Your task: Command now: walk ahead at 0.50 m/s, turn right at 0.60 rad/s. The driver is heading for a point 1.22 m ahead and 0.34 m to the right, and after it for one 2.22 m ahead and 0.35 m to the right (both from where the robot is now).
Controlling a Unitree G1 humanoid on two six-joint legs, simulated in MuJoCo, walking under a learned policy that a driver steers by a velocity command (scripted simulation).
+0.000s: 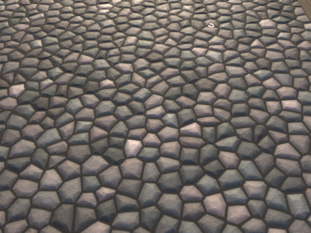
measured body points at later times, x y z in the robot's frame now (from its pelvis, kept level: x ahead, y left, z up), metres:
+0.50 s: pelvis +0.26 +0.04 +0.00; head +0.29 +0.04 +0.45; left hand +0.47 +0.26 -0.12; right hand +0.21 -0.23 -0.12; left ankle +0.25 +0.14 -0.75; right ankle +0.29 -0.11 -0.67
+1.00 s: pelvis +0.48 -0.11 +0.00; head +0.49 -0.14 +0.45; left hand +0.63 +0.11 -0.12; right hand +0.44 -0.38 -0.14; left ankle +0.62 +0.01 -0.67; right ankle +0.44 -0.14 -0.75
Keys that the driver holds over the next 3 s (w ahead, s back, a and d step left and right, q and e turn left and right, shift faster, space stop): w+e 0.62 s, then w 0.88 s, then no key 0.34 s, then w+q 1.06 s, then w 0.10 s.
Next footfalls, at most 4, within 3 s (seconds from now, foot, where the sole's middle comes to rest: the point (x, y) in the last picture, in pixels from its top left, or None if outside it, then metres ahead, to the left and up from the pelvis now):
0.20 left None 0.29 0.14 -0.78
0.72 right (213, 229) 0.48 -0.16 -0.78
1.32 left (211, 155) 0.83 -0.18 -0.78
1.78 right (261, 137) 0.95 -0.44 -0.78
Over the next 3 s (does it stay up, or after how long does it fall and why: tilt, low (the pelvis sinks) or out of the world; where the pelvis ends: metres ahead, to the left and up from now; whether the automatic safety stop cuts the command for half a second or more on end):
stays up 1.28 -0.36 0.00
